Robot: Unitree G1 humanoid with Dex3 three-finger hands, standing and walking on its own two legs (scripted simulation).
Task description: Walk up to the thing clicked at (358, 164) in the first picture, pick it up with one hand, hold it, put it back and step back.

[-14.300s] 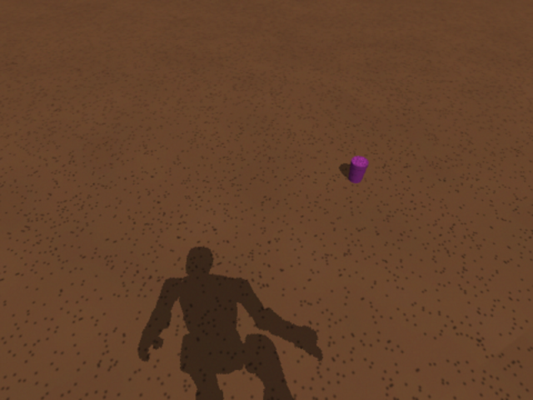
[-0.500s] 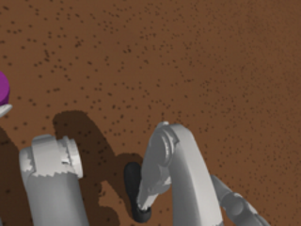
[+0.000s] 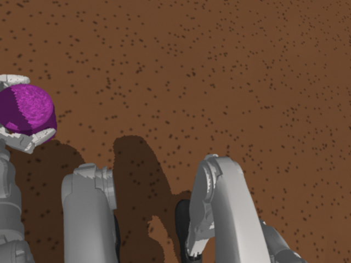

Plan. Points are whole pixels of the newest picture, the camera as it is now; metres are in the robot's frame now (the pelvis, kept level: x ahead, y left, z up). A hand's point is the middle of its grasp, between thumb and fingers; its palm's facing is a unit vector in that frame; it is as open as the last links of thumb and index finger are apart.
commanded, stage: settle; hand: left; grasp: from the side
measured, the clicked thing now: (32, 119) +0.41 +0.29 -0.09
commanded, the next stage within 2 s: lift in 0.88 s
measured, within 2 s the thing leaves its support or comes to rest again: neither
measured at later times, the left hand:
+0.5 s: hand (20, 103) +0.42 +0.28 -0.01, palm faces +0.24 -0.97 -0.04, open 11.7 cm
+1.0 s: hand (21, 100) +0.41 +0.27 +0.00, palm faces +0.24 -0.97 -0.05, open 11.7 cm
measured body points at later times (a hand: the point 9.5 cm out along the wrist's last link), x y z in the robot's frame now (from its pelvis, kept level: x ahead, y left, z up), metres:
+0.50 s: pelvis +0.00 -0.01 +0.03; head +0.21 +0.07 +0.42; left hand +0.40 +0.33 -0.01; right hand +0.16 -0.27 -0.09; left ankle +0.08 +0.12 -0.30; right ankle +0.11 -0.11 -0.30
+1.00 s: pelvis +0.00 -0.01 +0.04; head +0.20 +0.06 +0.44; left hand +0.40 +0.32 +0.01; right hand +0.15 -0.26 -0.08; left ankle +0.08 +0.12 -0.30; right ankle +0.11 -0.11 -0.30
